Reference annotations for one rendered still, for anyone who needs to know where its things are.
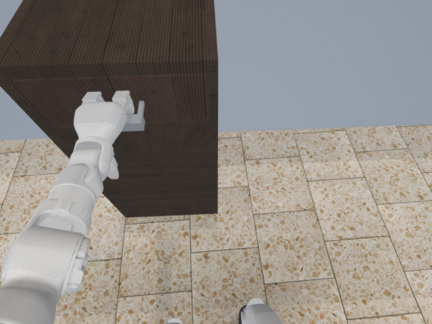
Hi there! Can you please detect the left robot forearm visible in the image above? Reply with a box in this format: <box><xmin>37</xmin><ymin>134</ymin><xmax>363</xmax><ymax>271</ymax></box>
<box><xmin>1</xmin><ymin>136</ymin><xmax>113</xmax><ymax>285</ymax></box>

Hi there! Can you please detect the left robot hand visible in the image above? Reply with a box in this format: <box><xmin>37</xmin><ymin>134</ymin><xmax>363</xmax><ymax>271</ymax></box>
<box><xmin>74</xmin><ymin>90</ymin><xmax>134</xmax><ymax>180</ymax></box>

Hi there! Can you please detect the cabinet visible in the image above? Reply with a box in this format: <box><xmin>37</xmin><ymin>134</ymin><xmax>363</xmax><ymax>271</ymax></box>
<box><xmin>0</xmin><ymin>0</ymin><xmax>218</xmax><ymax>217</ymax></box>

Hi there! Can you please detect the left robot upper arm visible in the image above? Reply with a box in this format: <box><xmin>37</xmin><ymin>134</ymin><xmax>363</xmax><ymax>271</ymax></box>
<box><xmin>0</xmin><ymin>225</ymin><xmax>90</xmax><ymax>324</ymax></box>

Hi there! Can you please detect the drawer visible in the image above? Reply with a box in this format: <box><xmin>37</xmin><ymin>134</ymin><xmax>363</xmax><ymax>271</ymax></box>
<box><xmin>9</xmin><ymin>73</ymin><xmax>208</xmax><ymax>126</ymax></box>

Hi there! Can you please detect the handle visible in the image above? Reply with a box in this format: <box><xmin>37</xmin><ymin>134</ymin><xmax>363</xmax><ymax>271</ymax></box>
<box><xmin>122</xmin><ymin>101</ymin><xmax>145</xmax><ymax>132</ymax></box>

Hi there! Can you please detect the right robot shin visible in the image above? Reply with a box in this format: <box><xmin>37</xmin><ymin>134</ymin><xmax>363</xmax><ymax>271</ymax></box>
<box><xmin>246</xmin><ymin>298</ymin><xmax>263</xmax><ymax>308</ymax></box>

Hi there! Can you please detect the right robot thigh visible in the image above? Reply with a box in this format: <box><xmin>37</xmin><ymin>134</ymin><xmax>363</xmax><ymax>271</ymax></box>
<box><xmin>241</xmin><ymin>304</ymin><xmax>284</xmax><ymax>324</ymax></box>

